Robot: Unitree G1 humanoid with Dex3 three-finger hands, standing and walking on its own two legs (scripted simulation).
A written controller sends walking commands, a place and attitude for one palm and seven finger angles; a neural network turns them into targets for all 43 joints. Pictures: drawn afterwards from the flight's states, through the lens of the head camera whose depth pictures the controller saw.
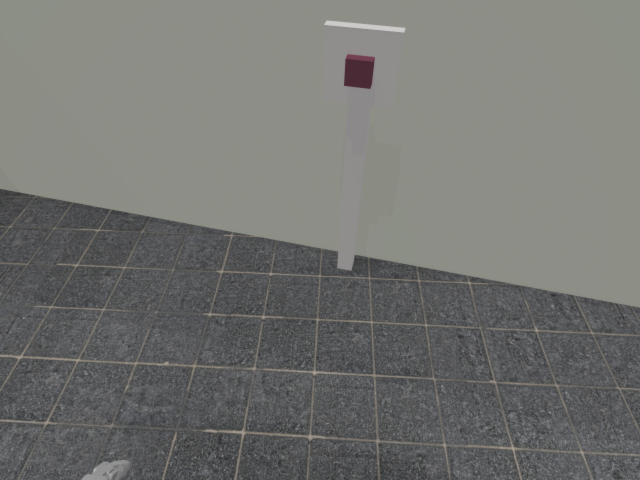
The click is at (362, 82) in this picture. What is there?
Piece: button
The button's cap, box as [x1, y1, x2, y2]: [344, 54, 374, 88]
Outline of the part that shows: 348,54 345,59 344,85 369,88 372,78 374,57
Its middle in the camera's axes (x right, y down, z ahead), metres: +0.09 -0.41 +0.94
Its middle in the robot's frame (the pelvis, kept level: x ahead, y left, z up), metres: +0.99 -0.04 +0.06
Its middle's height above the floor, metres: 0.83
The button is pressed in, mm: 0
